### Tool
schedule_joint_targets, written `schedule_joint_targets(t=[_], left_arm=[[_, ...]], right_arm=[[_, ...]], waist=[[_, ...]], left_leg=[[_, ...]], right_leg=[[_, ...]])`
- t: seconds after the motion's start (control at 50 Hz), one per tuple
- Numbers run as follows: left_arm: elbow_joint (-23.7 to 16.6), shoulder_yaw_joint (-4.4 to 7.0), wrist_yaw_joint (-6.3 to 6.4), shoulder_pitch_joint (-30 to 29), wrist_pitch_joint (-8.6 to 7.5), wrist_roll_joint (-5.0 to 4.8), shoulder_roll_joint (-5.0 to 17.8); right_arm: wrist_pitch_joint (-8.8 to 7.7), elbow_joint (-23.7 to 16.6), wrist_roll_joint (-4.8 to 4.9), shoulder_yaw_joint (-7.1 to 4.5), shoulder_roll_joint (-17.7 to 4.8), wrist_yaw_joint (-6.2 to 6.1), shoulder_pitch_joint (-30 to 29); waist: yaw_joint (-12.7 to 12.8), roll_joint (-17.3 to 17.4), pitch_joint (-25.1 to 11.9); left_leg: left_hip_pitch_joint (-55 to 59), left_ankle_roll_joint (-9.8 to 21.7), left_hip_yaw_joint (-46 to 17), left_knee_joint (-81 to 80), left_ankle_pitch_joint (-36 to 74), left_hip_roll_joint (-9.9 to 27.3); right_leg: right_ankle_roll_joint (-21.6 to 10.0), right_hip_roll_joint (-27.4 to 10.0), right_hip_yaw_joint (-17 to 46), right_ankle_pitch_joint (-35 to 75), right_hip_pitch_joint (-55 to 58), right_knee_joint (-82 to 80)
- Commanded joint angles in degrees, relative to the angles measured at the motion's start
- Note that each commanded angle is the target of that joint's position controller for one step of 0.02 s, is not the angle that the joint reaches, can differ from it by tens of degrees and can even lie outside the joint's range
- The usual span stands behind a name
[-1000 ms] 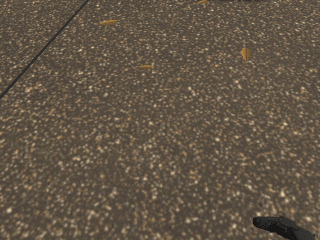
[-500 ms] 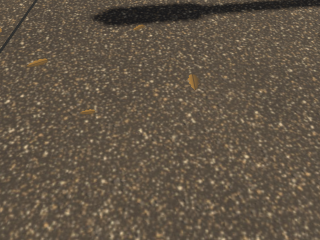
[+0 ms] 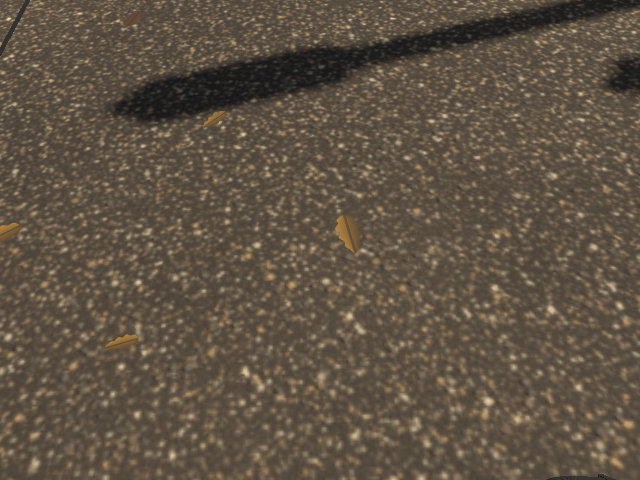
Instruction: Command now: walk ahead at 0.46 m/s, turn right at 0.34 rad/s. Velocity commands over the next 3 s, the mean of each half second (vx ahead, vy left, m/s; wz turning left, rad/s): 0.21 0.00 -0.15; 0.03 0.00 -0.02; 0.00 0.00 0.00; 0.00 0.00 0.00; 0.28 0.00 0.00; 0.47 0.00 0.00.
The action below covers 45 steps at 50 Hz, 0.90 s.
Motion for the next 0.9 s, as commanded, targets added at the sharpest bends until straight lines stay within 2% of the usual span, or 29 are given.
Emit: schedule_joint_targets(t=[0.02,0.06,0.08,0.1,0.12,0.14,0.16,0.18,0.2,0.22,0.24,0.26,0.32,0.36,0.42,0.46,0.5,0.52,0.54,0.56,0.58,0.6,0.64,0.72,0.9], left_arm=[[-1.3,1.52,0.75,5.2,-0.54,0.52,7.5],[-1.1,1.3,1.18,3.7,-0.5,0.67,7.8],[-1.2,1.3,1.31,2.6,-0.7,0.65,8.3],[-1.1,1.32,1.3,1.3,-0.97,0.27,8.9],[-1.4,1.09,1.06,0.1,-1.43,-0.37,8.5],[-3.5,0.07,1.0,2.4,-1.83,-1.07,4.6],[-1.6,0.17,1.52,11.8,-0.9,-3.24,3.8],[-0.2,0.71,1.86,8.7,-0.04,-0.28,7.8],[-0.7,0.53,1.54,3.7,0.26,0.2,6.6],[-1.1,0.1,1.27,1.0,0.68,0.63,5.5],[-1.2,-0.05,0.77,-0.5,1.53,1.12,4.9],[-0.6,-0.18,0.36,0.5,2.49,1.63,4.1],[0.7,-0.76,0.05,1.7,3.82,1.16,2.2],[0.9,-1.4,0.29,-0.7,4.22,1.32,1.3],[1.3,-1.93,0.7,-5.0,4.96,1.33,1.7],[1.6,-2.14,0.94,-6.8,5.01,1.24,1.9],[2.3,-2.56,1.32,-7.3,4.31,1.59,1.4],[2.4,-2.63,1.61,-7.3,3.68,1.97,2.3],[2.3,-2.53,2.02,-6.8,2.86,2.4,4.5],[3.4,-2.12,1.97,-9.9,2.63,0.86,6.0],[3.5,-2.89,1.63,-11.3,2.18,0.45,2.9],[4.1,-3.12,1.54,-11.4,1.8,0.31,2.2],[5.6,-2.98,1.86,-10.2,1.65,0.18,2.5],[8.1,-2.91,1.97,-8.3,1.68,0.16,1.7],[12.4,-3.25,2.32,-7.4,1.86,0.17,0.7]], right_arm=[[-1.7,-6.1,0.41,-0.28,-3.2,0.28,-8.5],[-2.55,-5.1,0.37,-0.41,-3.8,0.03,-4.8],[-2.98,-3.6,0.21,-0.86,-4.9,-0.41,-0.5],[-3.54,-1.6,0.11,-1.31,-5.9,-0.95,5.4],[-4.55,0.0,-0.22,-1.73,-7.4,-1.58,12.1],[-4.97,0.6,-1.15,-2.49,-12.0,-2.27,19.9],[-3.86,1.4,0.29,-3.58,-13.6,-1.58,20.9],[-3.13,0.4,2.28,-2.78,-9.4,-1.05,18.6],[-3.16,0.3,2.43,-1.58,-5.3,-1.1,13.4],[-3.1,0.3,2.12,-0.71,-2.7,-1.2,10.3],[-3.11,0.7,2.27,-0.28,-2.0,-1.51,9.1],[-3.08,1.6,2.24,-0.16,-2.3,-1.62,9.1],[-3.57,2.9,1.42,-0.15,-3.6,-1.51,8.2],[-3.31,3.8,1.2,-0.04,-3.9,-1.46,8.1],[-1.93,5.4,1.19,-0.42,-5.0,-1.43,10.7],[-0.71,5.9,1.25,-0.67,-5.6,-1.51,11.0],[0.23,6.2,1.58,-0.45,-4.9,-1.82,10.5],[0.31,6.6,1.43,-0.22,-4.0,-1.91,11.5],[0.25,6.3,1.44,0.03,-2.7,-1.78,12.3],[0.59,7.7,2.38,0.19,-0.8,-1.61,16.0],[0.75,9.4,2.07,0.01,-2.0,-1.74,15.9],[0.73,10.0,1.98,-0.3,-2.5,-1.8,15.7],[0.63,11.3,1.83,-0.67,-3.5,-1.81,15.5],[0.39,13.7,1.91,-0.29,-2.1,-2.18,15.0],[0.82,18.6,1.9,0.09,-1.1,-2.89,15.5]], waist=[[1.7,-6.3,1.3],[-0.4,-7.0,0.6],[-2.2,-7.7,-1.1],[-5.1,-7.5,-3.4],[-8.5,-6.1,-7.2],[-9.4,2.8,-16.2],[-6.8,13.1,-25.5],[-6.4,2.3,-21.6],[-5.3,0.6,-13.7],[-4.4,-0.5,-9.0],[-3.7,1.1,-6.1],[-2.6,2.5,-5.3],[-0.6,3.7,-6.9],[-0.8,4.7,-6.5],[-3.4,6.0,-5.8],[-3.9,5.2,-3.6],[-3.1,2.6,-0.7],[-3.1,0.3,0.1],[-4.0,-3.6,0.2],[-7.8,-11.4,2.1],[-7.3,-9.3,2.3],[-7.1,-8.3,2.4],[-6.5,-7.0,2.2],[-5.5,-3.4,1.7],[-5.3,-2.3,1.7]], left_leg=[[-0.6,1.6,2.9,-5.7,1.2,-2.9],[7.6,3.7,3.0,-10.1,-0.5,-5.1],[13.7,4.8,3.2,-11.7,-1.5,-6.9],[20.5,5.9,3.8,-15.5,1.3,-7.8],[32.0,7.5,1.0,-17.8,11.0,-3.7],[48.7,11.4,-11.7,-10.6,38.8,11.8],[58.4,22.2,-28.5,-10.3,56.8,23.9],[50.8,20.6,-27.1,-13.7,50.0,19.7],[43.8,18.6,-20.0,-16.3,43.7,16.5],[38.2,16.5,-15.4,-19.1,39.7,13.6],[33.5,15.2,-11.6,-21.6,37.0,11.2],[28.7,14.1,-8.6,-23.1,36.0,9.2],[23.5,14.4,-3.5,-24.5,35.8,7.2],[22.4,13.9,-2.0,-25.1,29.5,6.1],[21.4,13.5,-3.9,-26.7,8.1,5.7],[19.2,13.2,-6.2,-27.8,-8.7,5.6],[14.8,10.7,-7.3,-27.2,-19.6,4.6],[13.1,8.4,-7.8,-26.5,-21.7,4.0],[13.1,6.4,-6.0,-22.5,-20.1,1.7],[20.8,5.2,-0.4,-21.8,-16.1,-3.7],[28.2,4.6,-0.6,-21.0,-11.4,-3.0],[30.4,4.8,-1.5,-21.2,-9.0,-2.3],[29.8,5.3,-2.6,-21.6,-7.7,-1.0],[27.4,5.1,-2.8,-23.0,-7.4,-0.6],[29.0,5.1,-2.9,-23.0,-5.3,-0.2]], right_leg=[[-4.0,-15.4,8.5,34.3,4.3,1.3],[-1.8,-15.2,7.6,44.1,3.5,5.5],[-0.4,-14.6,7.6,50.4,3.1,9.1],[0.8,-13.2,6.7,53.9,3.1,15.1],[2.0,-10.9,5.5,47.2,-1.6,24.1],[3.7,-6.9,2.3,18.7,-12.3,39.8],[5.7,1.4,-1.9,-22.8,-23.0,57.1],[5.3,-1.5,0.7,-17.7,-24.3,59.1],[5.9,-3.0,1.0,-14.4,-25.6,57.0],[6.3,-4.9,0.1,-12.7,-25.8,53.8],[6.8,-6.3,-0.6,-11.3,-24.4,50.7],[7.2,-6.3,-1.7,-9.6,-20.2,48.5],[7.9,-6.0,-4.0,-6.9,-14.2,42.0],[8.0,-7.3,-5.6,-5.5,-12.8,34.0],[7.7,-8.2,-7.5,-4.5,-10.6,26.2],[7.1,-8.2,-8.3,-3.4,-9.1,21.0],[5.8,-8.4,-8.2,0.9,-4.2,11.2],[5.0,-11.2,-4.3,3.3,-2.3,7.4],[3.7,-17.5,2.9,4.0,-2.4,3.2],[1.8,-19.4,5.9,-0.4,-13.4,0.9],[2.5,-18.3,5.1,-4.2,-18.2,-0.8],[3.8,-16.2,3.1,-4.9,-18.9,-0.7],[4.6,-14.0,0.7,-1.4,-15.8,0.4],[3.9,-13.8,-0.4,3.8,-10.8,2.2],[3.8,-13.5,-1.4,6.5,-9.6,2.4]])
